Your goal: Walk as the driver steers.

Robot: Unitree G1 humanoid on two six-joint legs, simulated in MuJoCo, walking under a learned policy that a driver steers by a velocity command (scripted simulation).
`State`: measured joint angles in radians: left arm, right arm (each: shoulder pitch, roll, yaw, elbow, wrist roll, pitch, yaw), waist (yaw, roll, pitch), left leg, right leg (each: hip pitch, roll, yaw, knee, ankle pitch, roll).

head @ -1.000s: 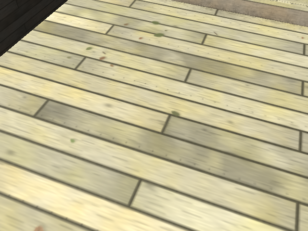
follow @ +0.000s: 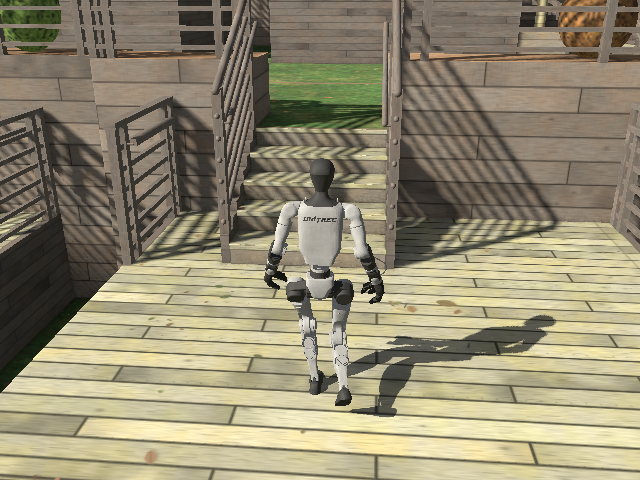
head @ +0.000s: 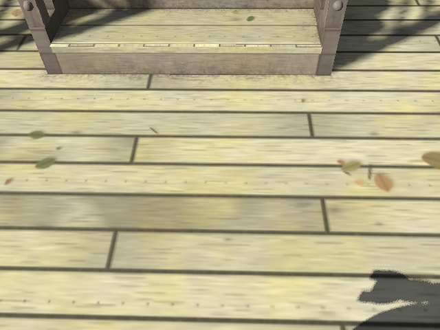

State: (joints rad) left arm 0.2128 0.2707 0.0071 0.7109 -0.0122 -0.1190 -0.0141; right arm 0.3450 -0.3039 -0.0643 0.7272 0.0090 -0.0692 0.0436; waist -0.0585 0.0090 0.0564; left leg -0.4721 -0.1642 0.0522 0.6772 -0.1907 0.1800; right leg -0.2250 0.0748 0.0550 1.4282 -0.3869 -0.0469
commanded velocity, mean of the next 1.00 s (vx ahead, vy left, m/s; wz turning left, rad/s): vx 1.00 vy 0.00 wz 0.66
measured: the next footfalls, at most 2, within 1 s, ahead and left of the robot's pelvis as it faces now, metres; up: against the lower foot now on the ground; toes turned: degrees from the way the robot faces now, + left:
right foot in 0.34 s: +0.55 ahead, -0.14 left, +0.00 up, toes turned +28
left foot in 0.82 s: +0.77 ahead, +0.30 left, +0.00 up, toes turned +45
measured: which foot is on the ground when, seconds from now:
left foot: down 0.00-0.32, up 0.34-0.80, down 0.82-1.00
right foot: up 0.00-0.32, down 0.34-0.82, up 0.84-1.00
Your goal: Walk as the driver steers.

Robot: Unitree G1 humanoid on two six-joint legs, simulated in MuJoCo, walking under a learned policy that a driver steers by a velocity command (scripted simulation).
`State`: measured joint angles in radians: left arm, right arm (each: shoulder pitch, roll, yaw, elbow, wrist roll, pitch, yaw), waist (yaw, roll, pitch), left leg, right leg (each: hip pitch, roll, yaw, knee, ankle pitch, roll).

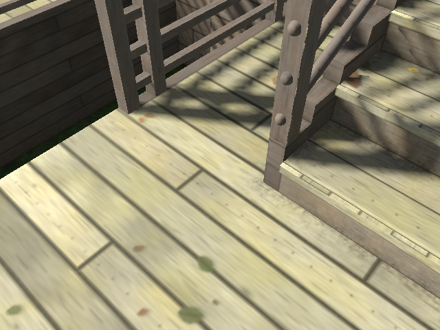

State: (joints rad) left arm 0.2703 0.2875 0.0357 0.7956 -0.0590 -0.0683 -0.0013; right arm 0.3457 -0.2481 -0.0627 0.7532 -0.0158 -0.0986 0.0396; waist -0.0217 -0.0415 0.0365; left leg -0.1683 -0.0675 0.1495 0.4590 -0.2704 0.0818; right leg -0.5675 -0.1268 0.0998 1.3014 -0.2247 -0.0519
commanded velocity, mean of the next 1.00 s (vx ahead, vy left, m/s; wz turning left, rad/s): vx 1.00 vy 0.00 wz -0.87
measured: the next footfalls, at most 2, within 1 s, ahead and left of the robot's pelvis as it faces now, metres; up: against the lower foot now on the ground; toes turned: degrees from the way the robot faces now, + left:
right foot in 0.28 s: +0.46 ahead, -0.13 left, +0.00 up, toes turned -15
left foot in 0.68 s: +0.85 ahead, -0.09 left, +0.00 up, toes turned -43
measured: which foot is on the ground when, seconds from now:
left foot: down 0.00-0.28, up 0.30-0.66, down 0.68-1.00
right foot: up 0.00-0.26, down 0.28-0.66, up 0.68-1.00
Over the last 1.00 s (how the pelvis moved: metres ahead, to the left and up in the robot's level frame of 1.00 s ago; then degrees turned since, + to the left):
0.79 0.23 0.03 38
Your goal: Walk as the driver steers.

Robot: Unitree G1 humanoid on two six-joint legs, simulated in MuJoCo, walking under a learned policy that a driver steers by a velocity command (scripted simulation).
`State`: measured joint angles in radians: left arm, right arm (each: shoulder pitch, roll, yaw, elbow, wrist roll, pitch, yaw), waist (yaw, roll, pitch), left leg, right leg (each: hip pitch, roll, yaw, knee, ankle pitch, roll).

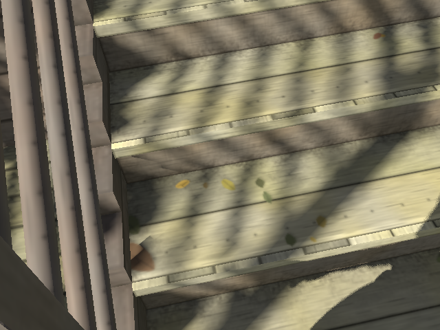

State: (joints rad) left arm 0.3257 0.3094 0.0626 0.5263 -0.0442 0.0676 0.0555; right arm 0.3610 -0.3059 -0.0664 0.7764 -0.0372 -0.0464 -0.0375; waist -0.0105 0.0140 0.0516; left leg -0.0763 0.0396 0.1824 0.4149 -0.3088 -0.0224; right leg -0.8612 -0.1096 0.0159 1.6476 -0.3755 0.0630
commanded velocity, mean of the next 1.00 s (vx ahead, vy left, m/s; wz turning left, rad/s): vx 1.00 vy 0.00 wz -0.38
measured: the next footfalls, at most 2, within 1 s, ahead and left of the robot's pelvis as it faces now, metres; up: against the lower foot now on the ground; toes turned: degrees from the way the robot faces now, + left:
right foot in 0.28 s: +0.16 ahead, -0.22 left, +0.00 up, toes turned -16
left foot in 0.68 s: +0.46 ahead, -0.24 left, +0.17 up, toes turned -30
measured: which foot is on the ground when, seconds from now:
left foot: down 0.00-0.28, up 0.30-0.66, down 0.68-1.00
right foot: up 0.00-0.26, down 0.28-0.68, up 0.70-1.00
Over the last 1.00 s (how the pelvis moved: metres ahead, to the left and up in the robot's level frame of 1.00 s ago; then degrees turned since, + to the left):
0.75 -0.18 0.00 -54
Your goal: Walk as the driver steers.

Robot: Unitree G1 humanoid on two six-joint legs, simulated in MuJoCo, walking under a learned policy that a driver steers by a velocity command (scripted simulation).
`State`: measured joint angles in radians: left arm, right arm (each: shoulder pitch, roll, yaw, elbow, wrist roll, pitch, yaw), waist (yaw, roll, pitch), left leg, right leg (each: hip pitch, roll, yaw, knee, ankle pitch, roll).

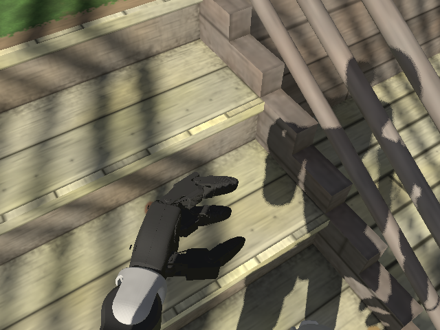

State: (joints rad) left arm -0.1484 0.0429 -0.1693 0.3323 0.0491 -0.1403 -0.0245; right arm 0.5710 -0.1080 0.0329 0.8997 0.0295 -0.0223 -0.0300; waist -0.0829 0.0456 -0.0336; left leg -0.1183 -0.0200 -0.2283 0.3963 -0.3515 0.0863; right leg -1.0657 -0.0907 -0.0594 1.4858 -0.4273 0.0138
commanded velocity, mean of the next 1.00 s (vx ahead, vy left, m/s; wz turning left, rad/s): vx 0.69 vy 0.00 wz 0.90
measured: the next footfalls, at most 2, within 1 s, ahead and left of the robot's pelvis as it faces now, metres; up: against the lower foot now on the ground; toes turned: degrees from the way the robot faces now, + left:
right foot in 0.02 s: +0.14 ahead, -0.18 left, +0.14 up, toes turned +0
left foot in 0.30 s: +0.22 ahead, +0.04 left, +0.16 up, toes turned +20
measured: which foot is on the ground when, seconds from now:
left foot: down 0.00-0.04, up 0.06-0.28, down 0.30-0.66, up 0.68-1.00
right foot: up 0.00-0.00, down 0.02-0.28, up 0.30-0.64, down 0.66-1.00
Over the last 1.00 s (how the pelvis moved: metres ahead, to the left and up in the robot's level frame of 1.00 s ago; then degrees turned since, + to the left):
0.50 -0.39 0.17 -18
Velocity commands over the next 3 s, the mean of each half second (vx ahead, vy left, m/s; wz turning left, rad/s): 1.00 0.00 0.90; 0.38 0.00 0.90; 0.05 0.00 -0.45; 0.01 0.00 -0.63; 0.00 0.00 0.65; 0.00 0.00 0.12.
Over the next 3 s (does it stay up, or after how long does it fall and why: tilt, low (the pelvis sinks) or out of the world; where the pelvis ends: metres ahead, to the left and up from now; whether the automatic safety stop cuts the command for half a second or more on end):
stays up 0.45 0.20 0.31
